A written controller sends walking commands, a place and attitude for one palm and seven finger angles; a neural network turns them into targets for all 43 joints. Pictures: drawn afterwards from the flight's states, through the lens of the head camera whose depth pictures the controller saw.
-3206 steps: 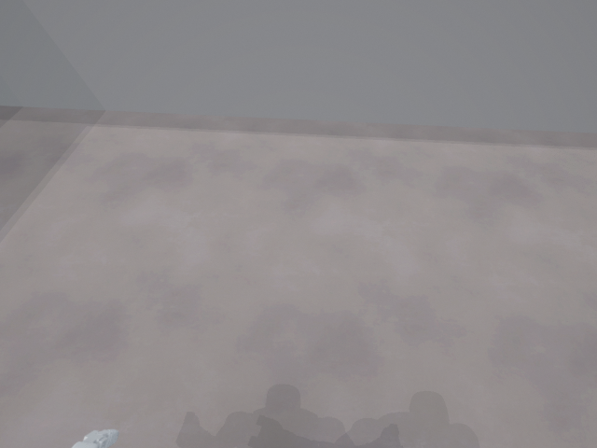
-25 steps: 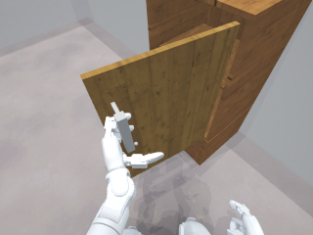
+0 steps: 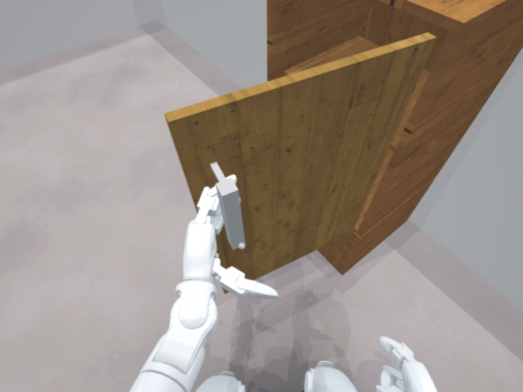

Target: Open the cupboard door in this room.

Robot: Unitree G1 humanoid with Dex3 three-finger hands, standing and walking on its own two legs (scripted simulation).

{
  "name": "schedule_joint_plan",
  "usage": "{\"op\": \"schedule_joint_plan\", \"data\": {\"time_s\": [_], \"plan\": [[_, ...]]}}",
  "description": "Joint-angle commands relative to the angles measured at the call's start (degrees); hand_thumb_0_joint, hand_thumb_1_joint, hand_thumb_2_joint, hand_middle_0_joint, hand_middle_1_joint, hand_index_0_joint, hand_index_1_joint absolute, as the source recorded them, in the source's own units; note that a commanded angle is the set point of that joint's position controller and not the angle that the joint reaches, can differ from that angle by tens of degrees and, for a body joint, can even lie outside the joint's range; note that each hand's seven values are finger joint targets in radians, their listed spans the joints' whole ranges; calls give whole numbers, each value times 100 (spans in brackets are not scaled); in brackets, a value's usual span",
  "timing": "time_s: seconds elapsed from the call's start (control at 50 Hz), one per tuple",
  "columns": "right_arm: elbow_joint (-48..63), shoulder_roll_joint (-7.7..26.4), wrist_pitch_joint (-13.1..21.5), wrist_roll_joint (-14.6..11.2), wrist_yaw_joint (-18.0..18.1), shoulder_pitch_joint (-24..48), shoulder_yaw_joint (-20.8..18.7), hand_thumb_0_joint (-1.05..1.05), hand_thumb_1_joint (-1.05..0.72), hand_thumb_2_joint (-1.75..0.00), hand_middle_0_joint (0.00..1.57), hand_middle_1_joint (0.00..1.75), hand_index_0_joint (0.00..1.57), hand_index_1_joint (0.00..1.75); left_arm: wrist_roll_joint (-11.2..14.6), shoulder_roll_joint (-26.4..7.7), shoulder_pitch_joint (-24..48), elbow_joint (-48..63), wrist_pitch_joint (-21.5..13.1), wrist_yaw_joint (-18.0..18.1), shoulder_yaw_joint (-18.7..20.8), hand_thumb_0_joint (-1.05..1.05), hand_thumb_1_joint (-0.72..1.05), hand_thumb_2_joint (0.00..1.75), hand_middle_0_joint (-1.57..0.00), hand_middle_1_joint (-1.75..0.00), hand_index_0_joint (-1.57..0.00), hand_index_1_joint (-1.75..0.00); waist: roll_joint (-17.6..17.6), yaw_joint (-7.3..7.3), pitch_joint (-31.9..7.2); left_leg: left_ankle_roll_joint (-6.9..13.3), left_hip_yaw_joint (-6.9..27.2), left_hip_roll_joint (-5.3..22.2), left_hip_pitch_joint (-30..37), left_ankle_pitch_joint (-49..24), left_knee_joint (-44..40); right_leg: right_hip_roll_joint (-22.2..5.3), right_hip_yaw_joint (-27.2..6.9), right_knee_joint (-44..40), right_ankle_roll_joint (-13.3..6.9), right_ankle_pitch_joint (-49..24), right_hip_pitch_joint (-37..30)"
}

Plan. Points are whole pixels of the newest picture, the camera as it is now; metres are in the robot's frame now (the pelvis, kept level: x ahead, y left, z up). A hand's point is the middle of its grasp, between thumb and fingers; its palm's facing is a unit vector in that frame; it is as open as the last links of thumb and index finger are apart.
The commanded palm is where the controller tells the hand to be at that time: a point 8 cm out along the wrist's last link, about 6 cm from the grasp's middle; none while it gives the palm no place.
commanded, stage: slide the hand sideways off the handle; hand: left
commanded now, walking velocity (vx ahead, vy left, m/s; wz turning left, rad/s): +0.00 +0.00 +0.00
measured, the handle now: (226, 207) +0.38 +0.08 +0.05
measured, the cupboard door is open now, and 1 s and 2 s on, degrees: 79 81 81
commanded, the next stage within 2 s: draw the hand back to the body in 1.08 s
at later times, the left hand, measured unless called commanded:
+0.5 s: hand (223, 273) +0.28 +0.07 +0.05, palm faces -0.17 -0.99 -0.02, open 16.3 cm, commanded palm +0.26 +0.13 +0.05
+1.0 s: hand (180, 290) +0.25 +0.13 +0.05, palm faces -0.11 -0.99 -0.05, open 16.2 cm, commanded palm +0.23 +0.19 +0.05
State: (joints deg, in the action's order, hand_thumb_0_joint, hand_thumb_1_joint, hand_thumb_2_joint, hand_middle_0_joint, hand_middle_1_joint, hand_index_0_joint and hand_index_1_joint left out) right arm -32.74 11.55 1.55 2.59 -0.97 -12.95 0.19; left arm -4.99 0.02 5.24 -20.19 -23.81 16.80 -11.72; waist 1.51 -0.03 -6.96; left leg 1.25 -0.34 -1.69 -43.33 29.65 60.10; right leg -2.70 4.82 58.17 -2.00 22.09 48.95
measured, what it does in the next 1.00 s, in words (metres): stands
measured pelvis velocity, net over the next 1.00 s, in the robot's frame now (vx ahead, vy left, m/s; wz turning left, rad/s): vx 0.02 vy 0.00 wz -0.01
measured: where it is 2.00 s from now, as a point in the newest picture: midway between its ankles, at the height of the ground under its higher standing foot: outside the picture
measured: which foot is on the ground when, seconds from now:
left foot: down 0.00-1.00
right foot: down 0.00-1.00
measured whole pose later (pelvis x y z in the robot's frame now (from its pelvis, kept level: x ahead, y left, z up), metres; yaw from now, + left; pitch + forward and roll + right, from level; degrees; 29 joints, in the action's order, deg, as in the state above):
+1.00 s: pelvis +0.02 +0.00 -0.01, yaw -1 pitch +15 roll -1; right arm -24.6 13.7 4.5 -1.1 1.6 -14.9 0.8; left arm 8.9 -10.6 -21.7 5.9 -19.4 -8.9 -0.6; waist 1.7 0.1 -7.9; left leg 1.2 0.2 -0.6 -45.0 34.0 64.4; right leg -1.7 5.3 61.7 -1.8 25.8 50.5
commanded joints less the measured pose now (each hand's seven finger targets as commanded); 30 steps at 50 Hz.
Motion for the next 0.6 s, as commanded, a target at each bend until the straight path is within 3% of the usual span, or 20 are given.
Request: {"op": "schedule_joint_plan", "data": {"time_s": [0.0,0.04,0.08,0.12,0.14,0.18,0.24,0.26,0.3,0.44,0.5,0.52,0.58], "plan": [[1052,702,389,-286,129,107,-194,0,-90,-90,20,30,20,30,566,306,1657,1601,-204,-2043,-911,0,-50,30,-15,-30,-15,-30,-165,481,-1571,-13,265,28,525,-914,-1063,126,-321,-852,-59,-760,-1549],[1153,735,434,-368,164,145,-160,0,-90,-90,20,30,20,30,1017,326,1327,1588,46,-2107,-591,0,-50,30,-15,-30,-15,-30,-489,389,-1324,-37,321,39,438,-742,-1209,155,-210,-951,-31,-417,-1537],[1233,731,487,-373,137,161,-156,0,-90,-90,20,30,20,30,1123,345,968,1769,144,-1946,-411,0,-50,30,-15,-30,-15,-30,-483,258,-1363,-64,340,32,470,-936,-1241,161,-128,-843,-38,-488,-1521],[1307,736,498,-339,91,135,-182,0,-90,-90,20,30,20,30,1004,234,553,1971,147,-1747,-278,0,-50,30,-15,-30,-15,-30,-581,161,-1457,-88,310,46,467,-1105,-1189,158,-112,-747,-36,-618,-1535],[1343,727,498,-321,57,131,-167,0,-90,-90,20,30,20,30,926,233,468,1990,156,-1665,-310,0,-50,30,-15,-30,-15,-30,-517,170,-1309,-95,306,45,389,-1041,-1188,150,-107,-730,-37,-554,-1459],[1378,763,478,-274,25,128,-191,0,-90,-90,20,30,20,30,722,-70,381,2122,98,-1515,-112,0,-50,30,-15,-30,-15,-30,-621,124,-1305,-100,300,49,242,-988,-1121,138,-158,-655,-50,-474,-1426],[1480,737,438,-245,-12,152,-182,0,-90,-90,20,30,20,30,554,-135,181,2321,54,-1449,-122,0,-50,30,-15,-30,-15,-30,-431,96,-1249,-105,275,39,171,-867,-1061,138,-186,-586,-68,-346,-1324],[1485,754,413,-239,-5,139,-195,0,-90,-90,20,30,20,30,530,-298,61,2384,67,-1433,8,0,-50,30,-15,-30,-15,-30,-437,60,-1299,-100,279,39,144,-949,-1030,157,-206,-563,-84,-406,-1368],[1580,724,376,-239,0,149,-189,0,-90,-90,20,30,20,30,550,-323,-243,2599,99,-1457,72,0,-50,30,-15,-30,-15,-30,-371,1,-1436,-107,223,34,167,-1090,-1005,149,-226,-534,-79,-603,-1517],[1672,693,359,-275,92,135,-165,0,-90,-90,20,30,20,30,711,-418,-631,3263,171,-1582,121,0,-50,30,-15,-30,-15,-30,-357,118,-1398,-102,254,58,215,-1187,-888,182,-209,-512,-39,-751,-1469],[1625,728,397,-282,149,117,-160,0,-90,-90,20,30,20,30,776,-613,-756,3260,169,-1732,290,0,-50,30,-15,-30,-15,-30,-430,163,-1346,-93,269,46,118,-1146,-809,188,-230,-497,-27,-754,-1426],[1643,715,420,-289,154,144,-152,0,-90,-90,20,30,20,30,799,-599,-824,3331,172,-1788,273,0,-50,30,-15,-30,-15,-30,-266,126,-1335,-102,263,37,118,-1140,-821,183,-228,-485,-33,-737,-1423],[1640,728,441,-301,192,96,-166,0,-90,-90,20,30,20,30,933,-825,-1243,3317,236,-1913,616,0,-50,30,-15,-30,-15,-30,-370,54,-1466,-100,234,24,68,-1327,-769,195,-239,-459,-26,-966,-1595]]}}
